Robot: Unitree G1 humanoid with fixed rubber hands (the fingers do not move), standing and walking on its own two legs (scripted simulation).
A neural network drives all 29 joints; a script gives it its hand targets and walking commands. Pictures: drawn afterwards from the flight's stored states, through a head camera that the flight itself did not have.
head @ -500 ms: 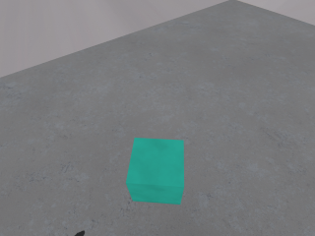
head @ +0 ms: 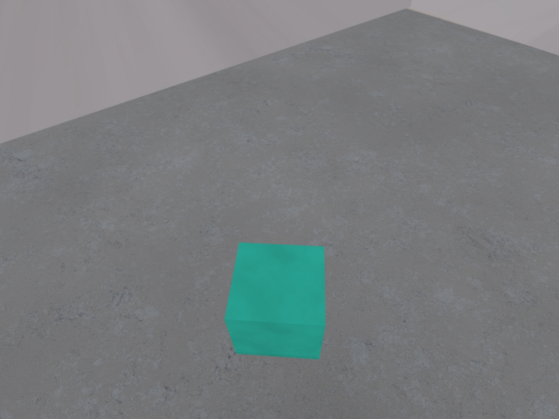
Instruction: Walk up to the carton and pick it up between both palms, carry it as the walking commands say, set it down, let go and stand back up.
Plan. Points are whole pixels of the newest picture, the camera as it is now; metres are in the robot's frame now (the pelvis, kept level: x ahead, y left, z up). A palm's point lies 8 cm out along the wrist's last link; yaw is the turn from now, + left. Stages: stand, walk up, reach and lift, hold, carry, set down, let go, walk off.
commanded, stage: walk up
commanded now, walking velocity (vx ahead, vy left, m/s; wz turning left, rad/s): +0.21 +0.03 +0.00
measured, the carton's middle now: (279, 301) +0.60 +0.05 -0.62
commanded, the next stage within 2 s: none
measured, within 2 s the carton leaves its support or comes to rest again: neither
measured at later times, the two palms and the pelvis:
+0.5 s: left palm (138, 403) +0.18 +0.26 -0.13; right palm out of the picture +0.14 -0.24 -0.14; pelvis +0.09 +0.01 -0.01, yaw +0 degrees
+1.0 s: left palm (140, 417) +0.15 +0.24 -0.12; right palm out of the picture +0.13 -0.24 -0.13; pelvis +0.07 +0.00 +0.00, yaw +0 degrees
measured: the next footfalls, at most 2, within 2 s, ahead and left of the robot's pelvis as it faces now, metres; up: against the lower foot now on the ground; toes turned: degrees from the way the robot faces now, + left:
right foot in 0.48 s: +0.12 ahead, -0.13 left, +0.00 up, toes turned -2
left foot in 1.92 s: +0.10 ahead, +0.16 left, +0.00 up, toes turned +8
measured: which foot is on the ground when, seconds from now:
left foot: down 0.00-1.00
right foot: down 0.00-0.18, up 0.20-0.46, down 0.48-1.00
